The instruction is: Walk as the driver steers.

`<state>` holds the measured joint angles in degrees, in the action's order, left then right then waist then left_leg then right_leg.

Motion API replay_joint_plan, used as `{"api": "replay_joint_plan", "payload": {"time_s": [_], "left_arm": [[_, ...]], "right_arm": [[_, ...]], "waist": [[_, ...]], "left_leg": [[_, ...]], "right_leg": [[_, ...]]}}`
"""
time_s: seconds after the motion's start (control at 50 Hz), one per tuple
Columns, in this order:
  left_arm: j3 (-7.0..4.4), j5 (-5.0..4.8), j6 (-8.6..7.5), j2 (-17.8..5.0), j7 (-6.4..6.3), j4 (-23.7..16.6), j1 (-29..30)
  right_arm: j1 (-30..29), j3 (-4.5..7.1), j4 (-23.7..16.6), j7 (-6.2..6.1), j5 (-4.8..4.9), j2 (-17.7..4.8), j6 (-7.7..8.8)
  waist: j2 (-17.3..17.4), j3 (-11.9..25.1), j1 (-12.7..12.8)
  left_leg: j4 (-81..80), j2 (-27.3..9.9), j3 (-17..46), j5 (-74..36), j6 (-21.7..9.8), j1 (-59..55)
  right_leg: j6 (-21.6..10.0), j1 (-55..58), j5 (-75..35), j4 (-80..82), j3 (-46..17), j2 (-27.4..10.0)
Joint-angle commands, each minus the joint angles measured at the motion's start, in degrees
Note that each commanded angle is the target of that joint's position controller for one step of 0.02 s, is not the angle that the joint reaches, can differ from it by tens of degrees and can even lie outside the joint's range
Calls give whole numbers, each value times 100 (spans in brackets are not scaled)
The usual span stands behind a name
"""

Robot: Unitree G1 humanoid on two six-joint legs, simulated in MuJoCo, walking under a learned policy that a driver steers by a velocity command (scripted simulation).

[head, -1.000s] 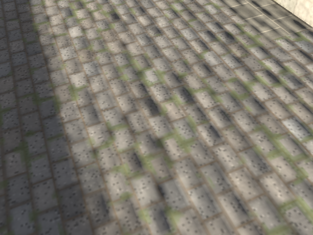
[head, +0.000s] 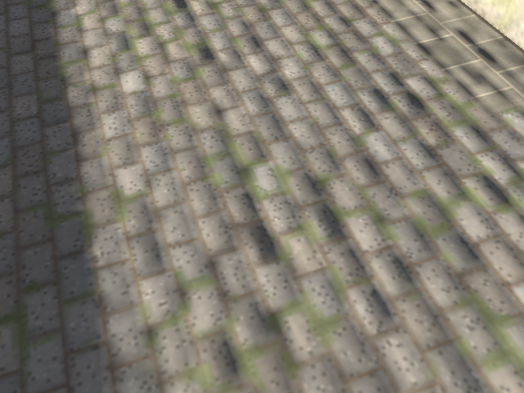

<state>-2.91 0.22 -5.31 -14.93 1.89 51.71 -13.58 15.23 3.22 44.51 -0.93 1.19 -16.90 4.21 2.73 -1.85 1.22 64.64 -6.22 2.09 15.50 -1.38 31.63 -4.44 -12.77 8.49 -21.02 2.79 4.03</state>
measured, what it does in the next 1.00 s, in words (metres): walks ahead: left foot, then right foot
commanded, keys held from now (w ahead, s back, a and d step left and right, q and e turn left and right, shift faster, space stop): w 0.84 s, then w+q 0.16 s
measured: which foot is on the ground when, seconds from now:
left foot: up 0.00-0.32, down 0.34-0.90, up 0.92-1.00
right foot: down 0.00-0.34, up 0.36-0.86, down 0.88-1.00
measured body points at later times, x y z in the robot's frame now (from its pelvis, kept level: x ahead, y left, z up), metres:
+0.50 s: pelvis +0.29 +0.07 +0.00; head +0.32 +0.08 +0.45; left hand +0.35 +0.35 -0.14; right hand +0.41 -0.20 -0.11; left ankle +0.34 +0.15 -0.74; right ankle +0.22 -0.08 -0.65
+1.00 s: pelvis +0.57 +0.01 -0.01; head +0.60 -0.01 +0.44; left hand +0.71 +0.28 -0.11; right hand +0.61 -0.27 -0.15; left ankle +0.45 +0.15 -0.65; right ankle +0.64 -0.08 -0.74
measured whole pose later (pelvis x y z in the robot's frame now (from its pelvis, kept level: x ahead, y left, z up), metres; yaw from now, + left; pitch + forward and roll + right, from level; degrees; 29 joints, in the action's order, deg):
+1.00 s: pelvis +0.57 +0.01 -0.01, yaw +2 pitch +1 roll +0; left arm -2.7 -0.1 -5.5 -15.0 1.5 47.9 -7.1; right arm 19.3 2.8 51.2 -0.2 2.0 -16.6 3.9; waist 1.9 -2.2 -0.9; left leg 64.7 -1.2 3.0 23.4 -2.2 19.9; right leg -2.8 -20.7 9.0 -28.5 4.3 0.4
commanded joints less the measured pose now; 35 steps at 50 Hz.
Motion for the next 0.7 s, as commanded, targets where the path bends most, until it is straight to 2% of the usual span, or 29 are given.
{"api": "replay_joint_plan", "payload": {"time_s": [0.02, 0.06, 0.14, 0.2, 0.24, 0.28, 0.3, 0.32, 0.34, 0.36, 0.38, 0.4, 0.42, 0.44, 0.46, 0.48, 0.5, 0.54, 0.6, 0.66, 0.7], "left_arm": [[-132, -17, -178, -729, -57, -312, 369], [-139, -39, -161, -828, -119, -232, 161], [-136, -112, -89, -989, -180, -76, -328], [-133, -145, 5, -1034, -181, 90, -729], [-147, -150, 90, -1063, -190, 169, -879], [-179, -147, 167, -1135, -204, 197, -885], [-194, -139, 197, -1188, -209, 183, -812], [-192, -124, 235, -1205, -208, 158, -687], [-129, -68, 250, -1063, -215, 92, -668], [51, 11, 170, -510, -185, -97, -1135], [148, -24, 35, -248, -139, 8, -1421], [-25, -208, -55, -920, -101, -68, -875], [-56, -286, -111, -1028, -96, -229, -401], [-53, -230, -121, -957, -126, -265, -158], [-79, -154, -80, -884, -142, -255, -146], [-70, -133, -16, -760, -145, -218, -276], [-48, -119, 48, -622, -154, -182, -375], [-34, -86, 145, -516, -180, -227, -287], [-28, -22, 142, -491, -178, -458, 329], [26, -39, 69, -372, -115, -623, 921], [49, -66, 40, -361, -75, -736, 1298]], "right_arm": [[284, 98, -267, -26, -88, -348, -41], [-166, 77, -389, -19, -118, -320, -5], [-1064, -21, -594, 86, -69, -132, 94], [-1565, -55, -778, 203, -14, -137, 133], [-1762, -54, -907, 280, -7, -199, 156], [-1665, -27, -944, 329, -10, -318, 168], [-1415, 15, -898, 332, -15, -424, 173], [-809, 108, -738, 316, -23, -589, 178], [159, 250, -462, 264, -38, -883, 167], [975, 380, -340, 221, -192, -1458, 150], [1240, 351, -205, 260, -135, -1329, 116], [986, 205, -243, 251, -101, -863, 113], [485, 155, -314, 230, -88, -743, 110], [128, 118, -357, 230, -114, -639, 110], [-90, 82, -382, 246, -157, -511, 133], [-188, 69, -368, 258, -187, -452, 162], [-202, 74, -334, 271, -166, -441, 197], [-140, 95, -220, 270, -131, -518, 249], [101, 132, -41, 194, -124, -645, 213], [278, 146, 93, 125, -94, -735, 164], [514, 168, 239, 103, -58, -813, 140]], "waist": [[-591, -79, -275], [-472, -173, -142], [-420, -267, 221], [-398, -369, 414], [-436, -373, 413], [-564, -251, 267], [-664, -76, 95], [-685, 316, -277], [-580, 1013, -705], [435, 2066, -715], [1303, 2607, -657], [764, 1900, -752], [476, 1112, -628], [112, 675, -479], [75, 416, -296], [159, 405, -147], [159, 393, -75], [121, 239, 1], [34, 15, -127], [58, -120, -322], [45, -196, -465]], "left_leg": [[-420, -364, 221, -646, 151, 457], [-1143, -362, 184, -1299, 241, 736], [-2633, -91, -124, -2258, 248, 496], [-3172, 17, -139, -2208, 183, 619], [-3411, 77, -102, -1858, 57, 721], [-3560, 186, -149, -1371, -100, 467], [-3608, 321, -255, -1135, -198, 39], [-3748, 521, -441, -1128, -350, -842], [-3630, 439, -374, -1272, -559, -2341], [-3482, -1024, 1662, -1045, -1280, -4764], [-4431, -1707, 3834, -4, -1767, -5619], [-4674, -1523, 3486, 512, -1474, -5160], [-4814, -1338, 2667, 179, -1284, -4313], [-4994, -1110, 2072, -421, -1215, -3533], [-5197, -888, 1623, -888, -1149, -2966], [-5378, -764, 1383, -1087, -1134, -2650], [-5518, -696, 1202, -1298, -1181, -2489], [-5685, -651, 852, -1733, -1245, -2299], [-5827, -554, 482, -1953, -1206, -2387], [-5897, -362, 104, -1782, -1035, -2338], [-5901, -425, 74, -1609, -1017, -2497]], "right_leg": [[-1026, -182, 80, 1620, -1462, -1556], [-991, 24, -245, 1650, -1251, -1509], [-785, 336, -489, 1626, -817, -1369], [-770, 947, -562, 1389, -822, -1573], [-709, 1429, -800, 1130, -883, -1766], [-599, 1763, -1417, 794, -915, -1890], [-531, 1836, -2208, 465, -869, -1862], [-424, 1767, -3200, -286, -693, -1681], [-249, 1200, -3293, -1484, -461, -1369], [100, -835, -1419, -3698, -163, -736], [255, -2214, 2392, -4901, -691, 2], [158, -2838, 2307, -5408, -1038, -361], [100, -3017, 1749, -5308, -829, -668], [127, -2850, 1284, -5015, -696, -898], [166, -2571, 942, -4681, -706, -1083], [211, -2242, 735, -4514, -725, -1173], [268, -2108, 633, -4397, -686, -1187], [377, -2236, 399, -4052, -642, -1230], [519, -2626, -458, -3020, -602, -1235], [521, -2332, -1368, -1829, -424, -1057], [506, -2207, -1600, -1378, -340, -943]]}}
